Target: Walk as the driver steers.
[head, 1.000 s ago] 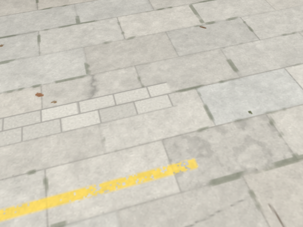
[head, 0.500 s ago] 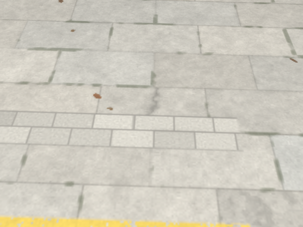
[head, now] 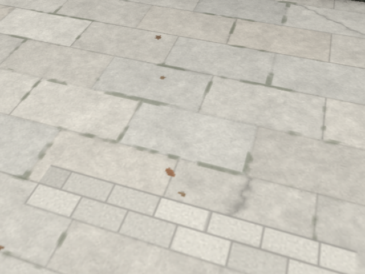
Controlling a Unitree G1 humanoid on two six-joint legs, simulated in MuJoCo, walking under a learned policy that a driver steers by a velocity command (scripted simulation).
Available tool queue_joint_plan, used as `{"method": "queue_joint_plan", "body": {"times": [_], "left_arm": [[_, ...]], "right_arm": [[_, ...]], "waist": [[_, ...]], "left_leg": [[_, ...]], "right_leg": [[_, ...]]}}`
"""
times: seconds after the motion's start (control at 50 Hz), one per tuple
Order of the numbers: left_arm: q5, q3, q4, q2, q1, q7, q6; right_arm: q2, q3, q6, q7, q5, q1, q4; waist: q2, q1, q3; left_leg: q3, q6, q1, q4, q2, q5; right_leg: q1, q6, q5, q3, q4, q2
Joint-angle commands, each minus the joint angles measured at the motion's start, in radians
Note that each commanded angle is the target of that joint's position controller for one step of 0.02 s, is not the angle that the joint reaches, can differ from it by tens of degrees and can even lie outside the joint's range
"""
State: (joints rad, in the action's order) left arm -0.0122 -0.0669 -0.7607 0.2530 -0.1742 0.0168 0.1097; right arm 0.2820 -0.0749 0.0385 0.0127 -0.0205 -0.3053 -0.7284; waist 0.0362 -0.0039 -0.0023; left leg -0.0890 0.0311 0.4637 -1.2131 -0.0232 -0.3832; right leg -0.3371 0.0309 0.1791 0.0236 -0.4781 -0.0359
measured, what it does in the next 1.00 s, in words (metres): walks ahead, turning right: left foot, then right foot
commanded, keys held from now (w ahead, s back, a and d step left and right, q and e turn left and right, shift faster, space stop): w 0.18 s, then no key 0.18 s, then e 0.64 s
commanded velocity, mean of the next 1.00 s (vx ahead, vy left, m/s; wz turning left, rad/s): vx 0.21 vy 0.00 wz -0.17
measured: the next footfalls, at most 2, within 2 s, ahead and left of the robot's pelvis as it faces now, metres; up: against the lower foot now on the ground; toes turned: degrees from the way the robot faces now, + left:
left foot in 0.32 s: +0.32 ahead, +0.16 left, +0.00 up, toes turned +3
right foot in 0.76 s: +0.30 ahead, -0.08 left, +0.00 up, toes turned -11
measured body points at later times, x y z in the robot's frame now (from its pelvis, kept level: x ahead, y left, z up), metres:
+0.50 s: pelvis +0.22 +0.05 +0.00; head +0.25 +0.07 +0.45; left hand +0.29 +0.33 -0.13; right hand +0.40 -0.19 -0.09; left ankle +0.28 +0.15 -0.73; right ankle +0.19 -0.10 -0.67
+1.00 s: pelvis +0.26 +0.01 +0.01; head +0.30 -0.04 +0.46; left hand +0.46 +0.25 -0.08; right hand +0.35 -0.31 -0.11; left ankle +0.31 +0.16 -0.66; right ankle +0.26 -0.08 -0.73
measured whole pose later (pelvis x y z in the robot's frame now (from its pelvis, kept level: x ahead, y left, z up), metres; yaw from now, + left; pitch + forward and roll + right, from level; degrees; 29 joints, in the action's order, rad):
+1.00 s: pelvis +0.26 +0.01 +0.01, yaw -15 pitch +4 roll +3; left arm 0.01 -0.07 -0.69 0.29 -0.21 -0.03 -0.02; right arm 0.31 -0.09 -0.02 0.05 0.00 -0.08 -0.76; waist 0.02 -0.02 -0.03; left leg -0.05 -0.07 0.57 -1.04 -0.01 -0.37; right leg -0.32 0.06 0.20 -0.07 -0.46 -0.03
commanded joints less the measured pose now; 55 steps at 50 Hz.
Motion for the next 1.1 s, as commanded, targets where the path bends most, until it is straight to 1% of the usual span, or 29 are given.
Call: {"method": "queue_joint_plan", "body": {"times": [0.02,0.1,0.18,0.22,0.26,0.3,0.32,0.34,0.36,0.38,0.4,0.42,0.44,0.46,0.5,0.6,0.66,0.7,0.74,0.76,0.78,0.8,0.82,0.84,0.86,0.88,0.9,1.0,1.1], "left_arm": [[0.001,-0.016,0.026,0.086,-0.033,0.000,0.007],[0.018,-0.032,-0.005,0.153,-0.061,-0.005,0.008],[0.034,-0.036,-0.032,0.189,-0.117,-0.006,-0.008],[0.036,-0.034,-0.051,0.195,-0.150,-0.006,-0.021],[0.039,-0.034,-0.065,0.205,-0.162,-0.010,-0.036],[0.043,-0.028,-0.065,0.196,-0.141,-0.016,-0.042],[0.030,-0.016,-0.058,0.166,-0.144,-0.019,-0.036],[-0.009,0.015,-0.031,0.086,-0.195,-0.015,-0.022],[0.004,0.029,-0.059,0.074,-0.301,-0.010,-0.020],[0.032,0.003,-0.075,0.165,-0.267,-0.008,-0.030],[0.047,0.002,-0.054,0.161,-0.183,-0.012,-0.043],[0.038,0.004,-0.053,0.142,-0.148,-0.021,-0.061],[0.027,-0.001,-0.054,0.136,-0.145,-0.032,-0.084],[0.024,0.001,-0.063,0.117,-0.168,-0.040,-0.103],[0.019,0.000,-0.063,0.100,-0.194,-0.051,-0.122],[0.019,-0.006,0.006,0.110,-0.066,-0.045,-0.140],[0.020,-0.013,0.041,0.118,-0.020,-0.033,-0.149],[0.020,-0.017,0.056,0.117,-0.016,-0.021,-0.151],[0.017,-0.024,0.046,0.112,-0.064,-0.009,-0.147],[0.010,-0.035,0.043,0.141,-0.087,-0.010,-0.144],[0.006,-0.062,0.056,0.242,-0.105,-0.025,-0.142],[-0.010,-0.073,0.083,0.317,-0.107,-0.027,-0.137],[-0.025,-0.061,0.090,0.270,-0.135,-0.021,-0.117],[-0.020,-0.055,0.093,0.252,-0.100,-0.022,-0.099],[0.000,-0.054,0.105,0.234,-0.043,-0.027,-0.095],[0.020,-0.046,0.117,0.209,-0.005,-0.034,-0.099],[0.022,-0.040,0.123,0.196,0.005,-0.041,-0.104],[0.023,-0.048,0.141,0.211,-0.026,-0.061,-0.120],[0.018,-0.057,0.169,0.228,-0.008,-0.059,-0.137]], "right_arm": [[0.059,-0.017,0.017,-0.007,0.001,0.024,0.098],[0.022,0.008,0.023,-0.014,0.017,0.117,0.127],[0.018,0.020,0.034,-0.030,0.006,0.241,0.149],[0.027,0.017,0.038,-0.036,0.007,0.288,0.167],[0.042,0.010,0.043,-0.042,0.011,0.291,0.177],[0.081,-0.012,0.044,-0.039,0.028,0.160,0.134],[0.135,-0.029,0.043,-0.029,0.039,0.062,0.112],[0.215,-0.040,0.033,-0.015,0.070,-0.047,0.110],[0.191,-0.029,0.020,-0.019,0.049,-0.060,0.099],[0.142,-0.019,0.007,-0.026,0.034,-0.041,0.099],[0.112,-0.008,0.006,-0.026,0.029,0.025,0.102],[0.080,0.004,0.010,-0.029,0.029,0.090,0.096],[0.058,0.010,0.015,-0.030,0.035,0.149,0.094],[0.066,0.006,0.018,-0.029,0.048,0.189,0.086],[0.082,-0.002,0.024,-0.021,0.059,0.239,0.078],[0.122,-0.022,0.000,0.017,0.040,0.214,0.042],[0.133,-0.028,-0.020,0.025,0.031,0.205,0.025],[0.145,-0.033,-0.031,0.027,0.020,0.205,0.016],[0.146,-0.036,-0.043,0.032,0.002,0.214,0.007],[0.121,-0.032,-0.048,0.032,0.000,0.168,-0.014],[0.071,-0.021,-0.048,0.028,0.027,0.145,-0.007],[0.062,-0.014,-0.043,0.032,0.048,0.225,0.053],[0.099,-0.024,-0.041,0.033,0.044,0.279,0.058],[0.106,-0.030,-0.043,0.032,0.025,0.268,0.052],[0.106,-0.034,-0.046,0.038,0.023,0.238,0.028],[0.121,-0.040,-0.049,0.044,0.030,0.233,0.022],[0.117,-0.041,-0.049,0.045,0.032,0.233,0.021],[0.075,-0.027,-0.040,0.040,0.019,0.249,0.032],[0.082,-0.025,-0.032,0.024,0.014,0.263,0.037]], "waist": [[-0.137,0.002,0.016],[-0.106,-0.010,0.013],[-0.110,-0.059,-0.002],[-0.116,-0.073,-0.016],[-0.135,-0.059,0.007],[-0.127,0.018,0.088],[-0.097,0.062,0.156],[0.098,0.069,0.306],[0.255,0.051,0.453],[0.136,0.075,0.401],[0.094,0.061,0.280],[0.039,0.032,0.200],[0.042,-0.004,0.155],[0.070,-0.034,0.132],[0.108,-0.064,0.120],[0.081,-0.015,0.106],[0.081,0.000,0.088],[0.083,-0.003,0.084],[0.069,-0.034,0.091],[0.018,-0.032,0.081],[-0.214,-0.002,0.075],[-0.392,-0.028,0.050],[-0.256,-0.073,0.113],[-0.207,-0.043,0.113],[-0.144,-0.014,0.112],[-0.140,-0.002,0.108],[-0.150,0.009,0.118],[-0.152,-0.005,0.133],[-0.188,-0.018,0.109]], "left_leg": [[-0.032,0.001,0.217,0.061,0.105,0.050],[0.024,-0.019,0.208,0.302,0.134,0.189],[0.074,-0.026,0.115,0.534,0.101,0.348],[0.088,-0.020,0.095,0.606,0.074,0.357],[0.093,0.004,0.044,0.669,0.048,0.338],[0.124,0.045,-0.183,0.771,0.001,0.441],[0.069,0.080,-0.370,0.763,0.068,0.669],[-0.204,0.204,-0.717,0.667,0.333,1.067],[-0.422,0.347,-0.810,0.711,0.482,1.119],[-0.359,0.319,-0.713,0.744,0.429,0.973],[-0.256,0.273,-0.613,0.765,0.379,0.877],[-0.182,0.239,-0.479,0.807,0.336,0.796],[-0.128,0.213,-0.349,0.851,0.310,0.719],[-0.073,0.205,-0.225,0.895,0.287,0.687],[0.004,0.211,-0.131,0.928,0.273,0.665],[0.037,0.219,-0.181,0.963,0.322,0.443],[0.044,0.207,-0.222,0.949,0.343,0.362],[0.054,0.185,-0.258,0.908,0.351,0.374],[0.099,0.129,-0.257,0.817,0.321,0.352],[0.145,0.067,-0.223,0.726,0.275,0.270],[0.257,-0.031,-0.062,0.461,0.166,0.090],[0.216,-0.097,0.210,0.242,0.002,-0.271],[0.070,-0.090,0.238,0.084,0.013,-0.294],[0.034,-0.077,0.252,0.041,0.030,-0.211],[0.022,-0.076,0.260,0.052,0.044,-0.129],[0.014,-0.081,0.257,0.074,0.054,-0.077],[0.018,-0.088,0.213,0.066,0.046,-0.040],[0.009,-0.113,0.171,0.253,0.013,0.047],[-0.001,-0.118,0.045,0.431,-0.008,0.039]], "right_leg": [[0.182,0.182,-0.018,-0.325,0.271,0.266],[0.170,0.201,-0.176,-0.207,0.313,0.263],[0.169,0.168,-0.181,-0.117,0.308,0.235],[0.214,0.152,-0.300,-0.112,0.261,0.247],[0.269,0.122,-0.423,-0.107,0.180,0.256],[0.257,0.071,-0.579,-0.068,0.022,0.206],[0.174,0.024,-0.494,-0.027,-0.128,0.152],[-0.112,-0.048,-0.031,0.019,-0.462,0.065],[-0.238,-0.080,0.508,-0.063,-0.691,0.018],[-0.282,-0.083,0.504,-0.122,-0.769,0.059],[-0.337,-0.080,0.464,-0.102,-0.767,0.086],[-0.321,-0.086,0.408,-0.094,-0.706,0.117],[-0.249,-0.092,0.356,-0.102,-0.633,0.143],[-0.147,-0.104,0.295,-0.084,-0.601,0.137],[-0.064,-0.114,0.230,-0.055,-0.534,0.118],[-0.101,-0.086,0.131,-0.038,-0.417,0.132],[-0.102,-0.066,0.159,-0.016,-0.353,0.124],[-0.075,-0.045,0.165,0.008,-0.271,0.109],[0.028,-0.008,0.057,0.052,-0.095,0.067],[0.093,0.025,-0.047,0.014,0.007,0.062],[0.200,0.097,-0.331,-0.249,0.102,0.239],[0.265,0.296,-0.524,-0.540,0.140,0.428],[0.273,0.335,-0.507,-0.528,0.144,0.413],[0.274,0.287,-0.488,-0.442,0.126,0.360],[0.269,0.230,-0.444,-0.382,0.111,0.310],[0.256,0.202,-0.434,-0.358,0.110,0.294],[0.226,0.194,-0.465,-0.337,0.108,0.272],[0.256,0.191,-0.404,-0.342,0.100,0.231],[0.173,0.197,-0.258,-0.422,0.101,0.213]]}}
Keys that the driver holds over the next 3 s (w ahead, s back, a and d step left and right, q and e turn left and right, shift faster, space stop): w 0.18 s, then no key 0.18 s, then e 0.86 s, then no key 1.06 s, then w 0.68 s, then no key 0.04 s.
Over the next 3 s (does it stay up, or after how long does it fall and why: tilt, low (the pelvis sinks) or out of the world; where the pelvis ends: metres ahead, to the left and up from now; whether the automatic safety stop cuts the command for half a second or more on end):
stays up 0.50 -0.10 -0.02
